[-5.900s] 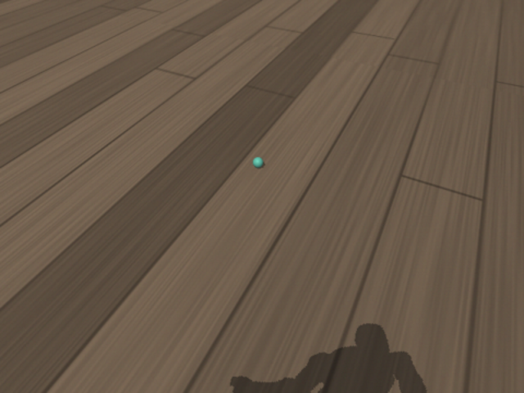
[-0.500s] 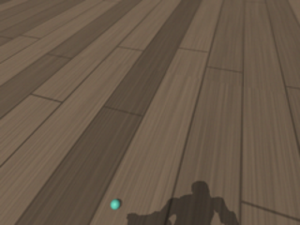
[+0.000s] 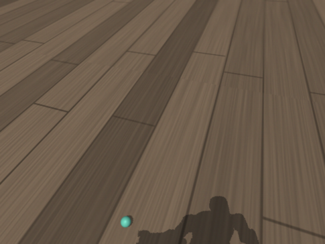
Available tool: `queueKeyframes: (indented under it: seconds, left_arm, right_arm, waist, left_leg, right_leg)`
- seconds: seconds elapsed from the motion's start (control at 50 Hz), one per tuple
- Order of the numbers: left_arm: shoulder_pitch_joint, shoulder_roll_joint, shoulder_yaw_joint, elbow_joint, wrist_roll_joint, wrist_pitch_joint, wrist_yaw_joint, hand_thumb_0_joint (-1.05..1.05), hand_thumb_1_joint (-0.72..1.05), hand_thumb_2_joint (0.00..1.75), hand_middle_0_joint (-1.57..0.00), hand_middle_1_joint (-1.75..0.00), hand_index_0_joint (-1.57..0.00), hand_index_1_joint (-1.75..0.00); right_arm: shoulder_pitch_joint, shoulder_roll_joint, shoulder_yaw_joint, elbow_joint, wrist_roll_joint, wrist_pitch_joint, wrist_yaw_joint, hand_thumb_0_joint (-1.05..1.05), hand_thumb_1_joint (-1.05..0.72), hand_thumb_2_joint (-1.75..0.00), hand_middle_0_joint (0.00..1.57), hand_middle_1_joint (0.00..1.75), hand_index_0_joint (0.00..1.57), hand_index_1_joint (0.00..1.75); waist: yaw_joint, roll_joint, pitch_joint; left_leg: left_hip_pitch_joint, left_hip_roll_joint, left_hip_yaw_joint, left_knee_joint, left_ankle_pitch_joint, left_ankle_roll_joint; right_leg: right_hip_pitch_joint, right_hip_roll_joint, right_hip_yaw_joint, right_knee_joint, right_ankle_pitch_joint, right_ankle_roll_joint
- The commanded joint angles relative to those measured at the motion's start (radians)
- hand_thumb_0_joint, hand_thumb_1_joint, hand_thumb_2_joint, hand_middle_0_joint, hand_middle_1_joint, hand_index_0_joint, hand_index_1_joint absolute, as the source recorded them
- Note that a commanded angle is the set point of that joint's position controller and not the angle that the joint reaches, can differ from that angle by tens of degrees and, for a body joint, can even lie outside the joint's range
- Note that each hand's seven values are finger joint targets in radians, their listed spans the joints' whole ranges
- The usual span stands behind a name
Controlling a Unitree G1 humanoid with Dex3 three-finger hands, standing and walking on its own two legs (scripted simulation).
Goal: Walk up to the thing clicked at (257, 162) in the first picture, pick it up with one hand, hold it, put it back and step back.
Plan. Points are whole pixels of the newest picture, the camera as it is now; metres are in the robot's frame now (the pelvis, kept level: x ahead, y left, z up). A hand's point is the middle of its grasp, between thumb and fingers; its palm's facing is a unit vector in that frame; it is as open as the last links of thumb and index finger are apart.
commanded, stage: stand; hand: left
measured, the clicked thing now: (125, 221) +0.42 +0.26 -0.75
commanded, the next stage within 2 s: none
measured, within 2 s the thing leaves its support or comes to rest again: neither
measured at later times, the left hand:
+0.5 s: hand out of the picture +0.07 +0.25 -0.16, palm faces -0.02 -0.94 -0.34, open 7.4 cm
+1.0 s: hand out of the picture +0.08 +0.24 -0.15, palm faces -0.02 -0.94 -0.34, open 7.4 cm
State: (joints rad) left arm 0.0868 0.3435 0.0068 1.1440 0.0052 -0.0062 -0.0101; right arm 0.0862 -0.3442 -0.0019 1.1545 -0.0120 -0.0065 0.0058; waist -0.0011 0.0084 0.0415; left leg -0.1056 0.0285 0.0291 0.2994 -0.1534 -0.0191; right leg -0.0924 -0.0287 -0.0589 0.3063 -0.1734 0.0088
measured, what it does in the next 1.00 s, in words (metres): stands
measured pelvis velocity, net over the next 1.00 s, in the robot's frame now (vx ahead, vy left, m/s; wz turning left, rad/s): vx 0.01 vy -0.01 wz -0.01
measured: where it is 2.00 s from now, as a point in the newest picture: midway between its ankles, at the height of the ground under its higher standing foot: outside the picture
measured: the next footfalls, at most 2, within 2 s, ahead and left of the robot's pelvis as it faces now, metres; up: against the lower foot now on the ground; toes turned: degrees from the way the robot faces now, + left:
none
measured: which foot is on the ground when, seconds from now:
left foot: down 0.00-1.00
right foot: down 0.00-1.00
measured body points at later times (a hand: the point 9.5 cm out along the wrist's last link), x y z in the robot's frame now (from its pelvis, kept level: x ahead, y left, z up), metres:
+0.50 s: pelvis +0.00 -0.01 +0.00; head +0.01 -0.01 +0.45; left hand +0.07 +0.30 -0.13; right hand +0.07 -0.31 -0.14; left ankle +0.01 +0.13 -0.75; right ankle +0.00 -0.12 -0.75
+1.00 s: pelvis +0.01 -0.01 +0.00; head +0.01 -0.01 +0.45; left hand +0.08 +0.29 -0.13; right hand +0.08 -0.31 -0.14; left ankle +0.01 +0.13 -0.75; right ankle +0.00 -0.12 -0.75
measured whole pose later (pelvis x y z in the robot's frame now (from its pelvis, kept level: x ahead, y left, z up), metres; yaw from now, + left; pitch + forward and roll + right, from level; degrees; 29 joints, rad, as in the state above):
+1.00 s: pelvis +0.01 -0.01 +0.00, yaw +0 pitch -2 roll +0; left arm 0.11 0.35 0.00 1.13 0.01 -0.01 -0.01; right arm 0.11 -0.35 0.00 1.14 -0.01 0.00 0.01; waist 0.00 0.01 0.04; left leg -0.10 0.04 0.03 0.30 -0.16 -0.03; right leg -0.09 -0.01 -0.06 0.31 -0.19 0.00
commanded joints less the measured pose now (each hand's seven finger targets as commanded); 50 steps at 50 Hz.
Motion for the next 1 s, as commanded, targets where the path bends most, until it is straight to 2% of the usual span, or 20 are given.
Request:
queueKeyframes:
  seconds: [0.0,0.04,0.18,0.24,0.32,0.4,0.52,0.62,0.68,0.76,0.98]
  left_arm:
    - [-0.046,0.212,0.033,-0.063,0.004,-0.023,0.019,0.00,0.90,0.90,-0.20,-0.30,-0.20,-0.30]
    - [-0.040,0.216,0.032,-0.062,0.003,-0.024,0.018,0.00,0.90,0.90,-0.20,-0.30,-0.20,-0.30]
    - [-0.036,0.226,0.031,-0.069,0.001,-0.027,0.018,0.00,0.90,0.90,-0.20,-0.30,-0.20,-0.30]
    - [-0.027,0.229,0.032,-0.066,0.001,-0.024,0.017,0.00,0.90,0.90,-0.20,-0.30,-0.20,-0.30]
    - [-0.017,0.223,0.029,-0.069,0.004,-0.026,0.018,0.00,0.90,0.90,-0.20,-0.30,-0.20,-0.30]
    - [-0.015,0.224,0.029,-0.070,0.006,-0.027,0.020,0.00,0.90,0.90,-0.20,-0.30,-0.20,-0.30]
    - [-0.009,0.224,0.028,-0.071,0.003,-0.025,0.019,0.00,0.90,0.90,-0.20,-0.30,-0.20,-0.30]
    - [-0.010,0.224,0.028,-0.070,0.001,-0.024,0.017,0.00,0.90,0.90,-0.20,-0.30,-0.20,-0.30]
    - [-0.008,0.225,0.028,-0.074,0.005,-0.026,0.019,0.00,0.90,0.90,-0.20,-0.30,-0.20,-0.30]
    - [-0.020,0.225,0.030,-0.074,0.002,-0.023,0.018,0.00,0.90,0.90,-0.20,-0.30,-0.20,-0.30]
    - [-0.009,0.225,0.029,-0.075,0.003,-0.026,0.019,0.00,0.90,0.90,-0.20,-0.30,-0.20,-0.30]
  right_arm:
    - [-0.041,-0.218,-0.036,-0.060,0.001,-0.020,-0.010,0.00,-0.90,-0.90,0.20,0.30,0.20,0.30]
    - [-0.040,-0.214,-0.035,-0.059,0.002,-0.020,-0.008,0.00,-0.90,-0.90,0.20,0.30,0.20,0.30]
    - [-0.031,-0.209,-0.033,-0.062,0.000,-0.021,-0.007,0.00,-0.90,-0.90,0.20,0.30,0.20,0.30]
    - [-0.024,-0.209,-0.031,-0.059,0.001,-0.020,-0.008,0.00,-0.90,-0.90,0.20,0.30,0.20,0.30]
    - [-0.031,-0.215,-0.033,-0.062,0.000,-0.021,-0.008,0.00,-0.90,-0.90,0.20,0.30,0.20,0.30]
    - [-0.023,-0.215,-0.034,-0.066,0.001,-0.019,-0.009,0.00,-0.90,-0.90,0.20,0.30,0.20,0.30]
    - [-0.027,-0.219,-0.033,-0.066,0.002,-0.020,-0.011,0.00,-0.90,-0.90,0.20,0.30,0.20,0.30]
    - [-0.016,-0.217,-0.030,-0.065,0.001,-0.020,-0.011,0.00,-0.90,-0.90,0.20,0.30,0.20,0.30]
    - [-0.022,-0.220,-0.033,-0.071,0.001,-0.020,-0.010,0.00,-0.90,-0.90,0.20,0.30,0.20,0.30]
    - [-0.013,-0.216,-0.029,-0.066,0.000,-0.020,-0.011,0.00,-0.90,-0.90,0.20,0.30,0.20,0.30]
    - [-0.015,-0.220,-0.032,-0.071,0.001,-0.021,-0.011,0.00,-0.90,-0.90,0.20,0.30,0.20,0.30]
  waist:
    - [-0.004,-0.012,-0.054]
    - [-0.005,-0.019,-0.049]
    - [-0.005,-0.013,-0.061]
    - [-0.005,-0.004,-0.046]
    - [0.001,-0.010,-0.061]
    - [-0.005,-0.015,-0.075]
    - [0.002,-0.006,-0.064]
    - [0.002,-0.004,-0.053]
    - [0.002,-0.011,-0.070]
    - [-0.001,-0.007,-0.048]
    - [0.002,-0.012,-0.068]
  left_leg:
    - [0.004,0.115,-0.096,-0.045,0.096,0.023]
    - [-0.001,0.111,-0.096,-0.045,0.070,0.024]
    - [0.001,0.113,-0.094,-0.038,0.096,0.025]
    - [-0.014,0.109,-0.095,-0.047,0.051,0.023]
    - [0.006,0.116,-0.098,-0.037,0.105,0.024]
    - [0.015,0.116,-0.092,-0.025,0.112,0.028]
    - [0.013,0.117,-0.094,-0.030,0.123,0.025]
    - [0.002,0.116,-0.090,-0.035,0.095,0.025]
    - [0.020,0.120,-0.091,-0.031,0.121,0.026]
    - [-0.002,0.114,-0.088,-0.039,0.093,0.022]
    - [0.029,0.122,-0.089,-0.031,0.136,0.024]
  right_leg:
    - [-0.016,-0.114,0.100,-0.061,0.062,-0.018]
    - [-0.021,-0.113,0.103,-0.068,0.045,-0.019]
    - [-0.010,-0.118,0.108,-0.058,0.081,-0.023]
    - [-0.020,-0.114,0.112,-0.061,0.037,-0.023]
    - [-0.017,-0.114,0.106,-0.052,0.085,-0.023]
    - [-0.006,-0.118,0.107,-0.053,0.111,-0.024]
    - [-0.008,-0.115,0.107,-0.050,0.116,-0.025]
    - [-0.007,-0.116,0.112,-0.053,0.094,-0.027]
    - [-0.005,-0.116,0.107,-0.046,0.120,-0.026]
    - [-0.009,-0.115,0.112,-0.051,0.100,-0.028]
    - [-0.003,-0.115,0.108,-0.046,0.143,-0.027]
